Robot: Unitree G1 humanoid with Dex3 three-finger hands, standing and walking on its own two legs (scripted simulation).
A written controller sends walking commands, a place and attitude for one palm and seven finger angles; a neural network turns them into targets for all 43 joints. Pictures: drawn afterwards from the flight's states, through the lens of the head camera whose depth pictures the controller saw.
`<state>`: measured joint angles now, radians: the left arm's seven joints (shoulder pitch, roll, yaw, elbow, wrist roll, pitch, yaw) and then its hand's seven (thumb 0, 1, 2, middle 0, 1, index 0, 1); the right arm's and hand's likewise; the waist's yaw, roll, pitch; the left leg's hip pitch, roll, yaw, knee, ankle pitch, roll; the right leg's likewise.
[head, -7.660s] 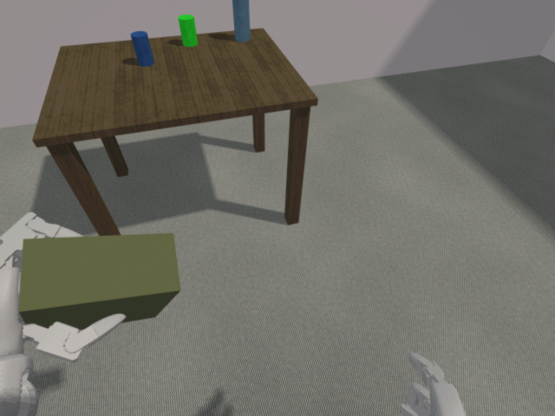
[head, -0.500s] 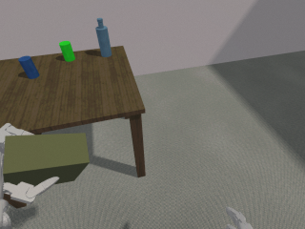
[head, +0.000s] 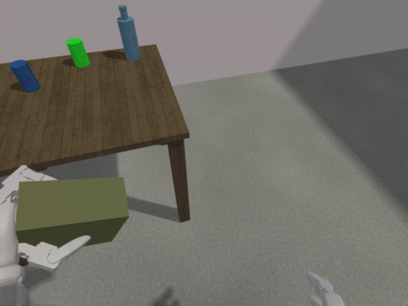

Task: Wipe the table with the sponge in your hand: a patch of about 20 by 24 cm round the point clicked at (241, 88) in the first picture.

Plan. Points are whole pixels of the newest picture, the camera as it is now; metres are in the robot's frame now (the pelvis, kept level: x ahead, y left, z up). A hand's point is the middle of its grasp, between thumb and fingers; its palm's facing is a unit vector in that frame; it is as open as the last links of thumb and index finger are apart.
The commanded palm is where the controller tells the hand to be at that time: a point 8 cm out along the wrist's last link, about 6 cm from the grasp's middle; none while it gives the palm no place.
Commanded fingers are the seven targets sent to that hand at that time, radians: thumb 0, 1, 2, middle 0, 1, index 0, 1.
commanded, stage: look again from close up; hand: left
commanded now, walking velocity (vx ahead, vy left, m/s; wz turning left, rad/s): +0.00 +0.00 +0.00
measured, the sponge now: (89, 215) +0.23 +0.21 +0.11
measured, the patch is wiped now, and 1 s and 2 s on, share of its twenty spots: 0.00 0.00 0.00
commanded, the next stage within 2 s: shuffle to correct the standing spot in 0.34 s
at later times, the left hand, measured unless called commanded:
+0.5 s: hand (29, 185) +0.26 +0.31 +0.14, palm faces +0.38 -0.82 -0.43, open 10.7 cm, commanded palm +0.20 +0.32 +0.18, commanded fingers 0.00 0.10 1.30 -1.20 -1.60 -1.20 -1.60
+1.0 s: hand (82, 141) +0.36 +0.25 +0.15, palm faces +0.30 -0.87 -0.40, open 10.6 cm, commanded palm +0.30 +0.30 +0.18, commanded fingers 0.00 0.10 1.30 -1.20 -1.60 -1.20 -1.60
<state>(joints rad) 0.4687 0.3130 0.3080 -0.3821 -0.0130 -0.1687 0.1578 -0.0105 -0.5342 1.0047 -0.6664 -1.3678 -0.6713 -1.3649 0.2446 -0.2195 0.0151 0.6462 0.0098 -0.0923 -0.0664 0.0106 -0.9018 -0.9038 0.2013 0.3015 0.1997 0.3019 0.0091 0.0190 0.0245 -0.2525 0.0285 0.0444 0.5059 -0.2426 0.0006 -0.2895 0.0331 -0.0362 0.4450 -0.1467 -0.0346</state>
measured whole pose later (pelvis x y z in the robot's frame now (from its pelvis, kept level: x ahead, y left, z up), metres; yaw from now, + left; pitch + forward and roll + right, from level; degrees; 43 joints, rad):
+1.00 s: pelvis +0.11 +0.04 -0.03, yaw -5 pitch +1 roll -1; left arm 0.46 0.35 0.37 -0.53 -0.04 -0.16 0.13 -0.01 -0.53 1.01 -0.67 -1.36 -0.67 -1.36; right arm 0.23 -0.23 0.01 0.54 0.01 -0.09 -0.03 0.01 -0.90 -0.90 0.20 0.30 0.20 0.30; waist -0.03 0.02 0.02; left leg -0.17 0.03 0.15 0.71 -0.55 0.05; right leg -0.30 0.00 -0.04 0.76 -0.45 -0.03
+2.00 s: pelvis +0.32 +0.15 -0.01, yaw -6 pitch -2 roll +2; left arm 0.41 0.42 0.37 -0.61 -0.02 -0.15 0.15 -0.01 -0.54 1.01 -0.67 -1.36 -0.68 -1.36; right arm 0.12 -0.17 -0.02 0.57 0.01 -0.10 -0.04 0.01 -0.90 -0.90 0.20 0.30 0.20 0.30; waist -0.02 -0.09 0.12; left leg -0.30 0.01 0.11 0.60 -0.26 0.03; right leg -0.39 -0.06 -0.03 1.01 -0.50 0.00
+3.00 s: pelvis +0.33 +0.19 +0.00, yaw -3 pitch -2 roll -1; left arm 0.32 0.44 0.41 -0.49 -0.03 -0.27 0.11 -0.01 -0.54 1.01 -0.68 -1.35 -0.68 -1.34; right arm 0.25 -0.16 0.04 0.60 0.02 -0.21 -0.02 0.01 -0.90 -0.90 0.20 0.30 0.20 0.30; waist 0.03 -0.08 0.09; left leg -0.27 -0.05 0.06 0.52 -0.22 0.08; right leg -0.28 -0.01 -0.03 0.49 -0.17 0.00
